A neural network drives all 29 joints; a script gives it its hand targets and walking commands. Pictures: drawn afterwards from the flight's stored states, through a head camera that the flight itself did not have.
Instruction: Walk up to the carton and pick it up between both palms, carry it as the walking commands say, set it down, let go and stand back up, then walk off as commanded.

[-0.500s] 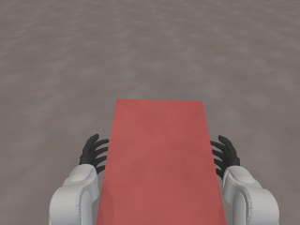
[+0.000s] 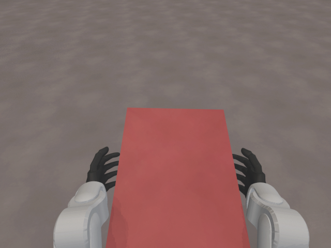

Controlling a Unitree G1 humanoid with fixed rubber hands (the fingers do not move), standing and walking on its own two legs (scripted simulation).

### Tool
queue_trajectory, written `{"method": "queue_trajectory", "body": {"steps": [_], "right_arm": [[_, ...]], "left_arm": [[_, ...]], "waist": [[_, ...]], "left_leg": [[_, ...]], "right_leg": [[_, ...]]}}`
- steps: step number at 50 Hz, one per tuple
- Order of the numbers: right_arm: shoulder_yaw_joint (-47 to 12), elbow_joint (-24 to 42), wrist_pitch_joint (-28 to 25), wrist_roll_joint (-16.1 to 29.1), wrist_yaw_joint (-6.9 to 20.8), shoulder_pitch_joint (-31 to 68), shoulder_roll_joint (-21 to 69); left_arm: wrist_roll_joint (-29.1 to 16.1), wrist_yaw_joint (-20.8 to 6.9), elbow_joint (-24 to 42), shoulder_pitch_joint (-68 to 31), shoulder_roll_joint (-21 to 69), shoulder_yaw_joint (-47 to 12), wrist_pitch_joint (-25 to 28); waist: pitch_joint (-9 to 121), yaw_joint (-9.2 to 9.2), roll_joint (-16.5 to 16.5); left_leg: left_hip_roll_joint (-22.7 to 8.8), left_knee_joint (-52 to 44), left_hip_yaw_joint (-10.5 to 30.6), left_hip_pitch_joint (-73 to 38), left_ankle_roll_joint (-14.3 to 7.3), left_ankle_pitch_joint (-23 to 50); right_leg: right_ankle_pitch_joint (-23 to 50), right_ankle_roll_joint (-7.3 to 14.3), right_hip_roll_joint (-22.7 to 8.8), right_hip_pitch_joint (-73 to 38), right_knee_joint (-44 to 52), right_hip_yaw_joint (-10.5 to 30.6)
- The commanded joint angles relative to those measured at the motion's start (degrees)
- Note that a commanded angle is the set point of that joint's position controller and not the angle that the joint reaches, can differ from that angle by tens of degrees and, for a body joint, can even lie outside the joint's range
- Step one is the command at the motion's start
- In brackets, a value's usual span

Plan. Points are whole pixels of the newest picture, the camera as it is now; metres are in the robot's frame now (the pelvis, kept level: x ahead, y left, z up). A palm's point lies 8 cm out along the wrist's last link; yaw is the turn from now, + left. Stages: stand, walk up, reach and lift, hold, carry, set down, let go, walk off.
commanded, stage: carry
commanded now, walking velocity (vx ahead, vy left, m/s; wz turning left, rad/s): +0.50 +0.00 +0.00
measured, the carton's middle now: (173, 183) +0.28 +0.00 +0.04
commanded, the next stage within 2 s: none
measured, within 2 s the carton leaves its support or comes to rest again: neither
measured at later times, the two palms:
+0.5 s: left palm (115, 95) +0.56 +0.18 +0.10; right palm (212, 93) +0.56 -0.14 +0.11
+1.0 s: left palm (126, 78) +0.68 +0.15 +0.09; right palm (211, 78) +0.68 -0.16 +0.09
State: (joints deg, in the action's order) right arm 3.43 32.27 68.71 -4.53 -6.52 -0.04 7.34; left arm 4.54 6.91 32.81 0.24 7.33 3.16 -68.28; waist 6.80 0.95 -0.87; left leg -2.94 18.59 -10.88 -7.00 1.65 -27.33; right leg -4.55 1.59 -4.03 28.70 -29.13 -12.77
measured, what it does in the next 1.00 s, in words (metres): walks ahead: left foot, then right foot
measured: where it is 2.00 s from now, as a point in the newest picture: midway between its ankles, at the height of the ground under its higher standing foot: (170, 247)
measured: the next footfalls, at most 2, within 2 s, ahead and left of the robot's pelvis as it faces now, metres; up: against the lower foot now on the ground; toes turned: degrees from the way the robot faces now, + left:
left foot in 0.42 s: +0.44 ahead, +0.11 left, +0.00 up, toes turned -15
right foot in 0.64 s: +0.36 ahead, -0.11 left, +0.00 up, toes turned -10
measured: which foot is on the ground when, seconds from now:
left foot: down 0.00-0.04, up 0.06-0.40, down 0.42-1.00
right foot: down 0.00-0.44, up 0.46-0.62, down 0.64-1.00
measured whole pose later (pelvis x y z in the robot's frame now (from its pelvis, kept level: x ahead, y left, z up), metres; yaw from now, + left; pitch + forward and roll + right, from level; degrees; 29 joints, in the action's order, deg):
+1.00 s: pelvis +0.42 +0.00 +0.01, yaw -1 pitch +4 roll +0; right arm 5.5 13.5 58.9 -6.7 -6.6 6.4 7.4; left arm 6.4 6.0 14.2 -5.4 7.3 6.6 -58.0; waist 7.3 0.1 -0.2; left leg -3.1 31.7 -12.3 17.2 -1.5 -18.2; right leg -22.8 -1.1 -4.1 9.9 -30.1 -10.1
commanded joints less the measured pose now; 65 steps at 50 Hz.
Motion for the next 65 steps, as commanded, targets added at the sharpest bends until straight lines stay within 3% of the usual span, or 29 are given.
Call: {"method": "queue_trajectory", "body": {"steps": [1,2,3,4,5,6,8,12,15,17,19,20,21,22,23,24,26,28,31,33,35,36,39,43,55,65], "right_arm": [[-36.2,4.3,0.7,17.5,5.8,21.8,38.9],[-36.6,5.9,0.7,17.3,5.6,22.3,38.6],[-37.0,6.8,0.2,18.1,5.9,23.4,40.3],[-38.0,6.4,-0.1,18.8,6.2,23.4,43.5],[-38.4,6.0,-0.8,19.3,6.6,22.8,45.8],[-38.5,5.3,-1.3,19.4,7.1,22.3,47.3],[-38.1,4.9,-2.4,18.5,6.9,21.8,48.5],[-37.1,4.0,-3.0,16.5,5.7,19.3,46.6],[-36.8,4.5,-2.2,16.6,5.3,19.4,44.5],[-36.8,4.9,-1.6,16.9,5.3,20.2,43.4],[-36.4,4.4,-1.1,17.1,5.3,20.4,42.5],[-36.1,3.6,-0.8,17.0,5.3,20.4,41.9],[-35.6,3.2,-0.4,16.8,5.2,21.1,40.7],[-34.2,1.7,-0.2,16.5,5.3,20.0,40.0],[-33.8,0.8,-0.3,16.7,5.4,19.4,39.8],[-33.6,1.2,-0.4,17.5,5.6,20.2,40.8],[-34.8,2.1,-1.1,18.2,6.4,22.1,44.7],[-35.6,3.2,-2.0,18.4,7.1,22.9,46.8],[-34.7,3.0,-2.4,17.7,7.2,22.2,45.0],[-34.5,1.8,-2.2,16.9,6.8,22.0,43.0],[-34.0,1.0,-2.0,16.5,6.3,22.6,41.4],[-28.4,-9.1,-2.9,12.6,6.3,21.4,36.0],[-31.1,-5.8,-4.6,14.7,6.3,24.0,40.0],[-28.8,-11.7,-7.0,12.6,6.4,24.7,39.0],[-26.3,-15.1,-15.7,11.0,5.9,27.0,36.9],[-22.8,-19.0,-18.8,9.1,4.6,25.8,31.4]], "left_arm": [[-15.7,-5.5,0.2,-16.7,40.6,-35.1,-1.1],[-15.1,-5.5,-0.9,-17.5,40.6,-34.0,-0.8],[-16.7,-5.7,-0.3,-17.3,43.5,-34.9,-0.3],[-17.3,-6.2,1.5,-18.5,45.9,-35.7,0.3],[-17.7,-6.5,2.8,-19.6,47.8,-36.3,0.9],[-18.1,-6.9,3.1,-20.1,49.1,-36.8,1.4],[-18.8,-7.7,2.9,-20.5,49.8,-37.2,2.1],[-19.4,-8.6,2.7,-19.7,46.5,-37.4,2.6],[-18.5,-8.2,2.3,-18.3,44.0,-36.8,1.9],[-17.9,-7.8,2.2,-17.8,42.7,-36.2,1.4],[-17.5,-7.3,2.1,-18.4,41.5,-35.7,0.9],[-17.1,-7.1,1.9,-18.6,40.7,-35.3,0.5],[-16.7,-6.8,1.5,-19.0,39.6,-34.8,0.1],[-16.5,-6.5,2.0,-19.7,39.4,-35.3,-0.2],[-16.5,-6.5,1.5,-19.3,39.9,-35.5,-0.5],[-16.7,-6.5,0.9,-19.6,41.6,-35.8,-0.4],[-17.5,-6.8,1.5,-21.7,45.7,-37.2,0.3],[-17.3,-7.0,2.7,-22.9,47.3,-37.5,1.1],[-17.1,-6.8,1.9,-21.3,47.1,-37.1,1.6],[-16.4,-6.7,0.8,-20.6,46.0,-36.1,1.5],[-16.3,-6.7,-0.2,-21.8,44.3,-35.0,1.2],[-12.5,-6.9,-10.1,-20.3,38.4,-29.1,2.0],[-14.6,-7.5,-7.4,-22.0,41.3,-30.9,3.8],[-12.6,-7.8,-13.0,-22.8,39.6,-27.8,6.4],[-11.5,-7.6,-15.0,-24.7,36.2,-24.3,15.2],[-9.5,-6.2,-17.7,-23.3,30.3,-20.2,18.5]], "waist": [[14.0,-3.21,2.3],[17.4,-3.01,17.7],[15.2,-2.54,15.7],[14.7,-2.62,9.7],[14.0,-2.53,4.6],[12.8,-2.49,2.4],[11.7,-1.87,4.6],[7.6,-1.54,9.8],[6.0,-1.84,10.8],[5.5,-2.09,10.7],[6.0,-1.21,9.1],[7.8,-0.47,6.2],[10.5,-0.12,2.7],[14.2,0.25,-6.9],[17.5,0.11,-12.6],[17.0,-0.20,-9.1],[15.6,-0.70,-5.9],[15.5,-0.89,-8.5],[16.4,-1.52,-5.6],[14.8,-1.58,-1.7],[11.4,-0.62,0.4],[10.9,-0.65,0.7],[10.7,-0.93,1.8],[11.8,-0.86,1.7],[13.6,-0.37,1.6],[11.8,0.01,1.4]], "left_leg": [[-6.7,28.5,-1.9,21.8,-2.5,39.5],[1.9,49.4,-1.7,39.2,0.2,15.5],[2.3,57.2,6.1,47.1,-1.2,1.9],[-0.9,59.3,10.8,46.6,-2.0,2.6],[-2.9,56.5,11.6,44.1,-1.9,5.6],[-4.0,52.3,11.3,42.3,-1.6,6.8],[-4.2,43.2,8.8,39.5,-1.1,9.0],[-2.0,26.4,3.4,37.6,-1.1,14.6],[0.4,17.8,0.0,35.6,-1.0,22.1],[1.4,14.3,-1.1,33.0,-1.2,26.2],[2.1,6.9,-2.9,25.3,-1.5,34.2],[1.9,3.9,-2.5,17.1,-1.8,40.1],[-3.5,6.2,2.0,7.4,-2.7,52.4],[-13.2,9.9,13.6,-2.4,-7.8,74.0],[-20.3,6.7,24.0,-4.1,-13.3,76.6],[-20.3,4.9,23.1,-1.5,-13.9,71.7],[-17.3,2.8,16.1,5.9,-10.3,56.7],[-14.3,1.2,12.2,7.7,-7.4,47.2],[-12.3,1.2,9.2,11.0,-5.7,39.2],[-9.9,3.0,6.6,13.5,-3.3,33.9],[-7.7,4.5,6.0,13.5,-2.5,34.5],[-7.9,5.6,6.3,13.7,-2.6,37.6],[-8.1,8.7,5.9,13.9,-2.6,44.6],[-7.4,11.9,5.0,14.2,-2.3,47.6],[-6.8,13.8,4.4,15.2,-2.5,43.5],[-7.2,12.5,4.5,16.4,-2.6,37.5]], "right_leg": [[-9.8,4.8,-3.9,-35.4,3.5,9.7],[-14.5,12.0,-19.7,-46.3,12.2,36.8],[-3.4,13.2,-21.0,-46.1,15.1,40.3],[4.6,12.3,-20.2,-41.9,13.4,34.0],[11.5,10.5,-19.0,-38.0,12.7,27.4],[12.9,8.6,-17.4,-34.8,13.6,22.4],[17.1,5.5,-14.4,-32.0,14.2,14.3],[25.2,4.2,-10.9,-30.6,15.0,5.0],[32.6,3.6,-9.3,-30.7,12.3,1.6],[32.7,3.0,-9.4,-30.3,9.8,0.8],[28.0,0.3,-8.0,-27.9,3.1,-1.5],[24.3,-1.8,-6.2,-23.8,-2.1,-2.4],[14.1,-4.1,-4.5,-17.1,-7.7,-2.4],[-5.2,-5.9,-1.2,-8.7,-16.4,0.2],[-25.6,-6.1,1.9,-5.7,-24.2,4.3],[-28.6,-5.3,0.7,-4.9,-24.3,7.6],[-28.4,-4.6,-1.6,-8.5,-16.8,8.8],[-26.9,-4.7,-0.8,-12.0,-7.0,6.1],[-12.6,-4.1,-1.6,-18.8,5.1,4.0],[-4.8,-3.3,-6.2,-20.2,8.2,6.8],[4.1,-2.7,-7.8,-17.4,5.2,7.6],[6.5,-2.7,-7.7,-17.7,4.6,7.3],[13.1,-2.9,-7.4,-18.9,3.1,6.6],[20.3,-2.8,-6.7,-20.3,0.5,6.1],[24.5,-1.7,-6.3,-22.9,-1.2,6.7],[19.9,-1.2,-6.6,-22.4,0.0,6.8]]}}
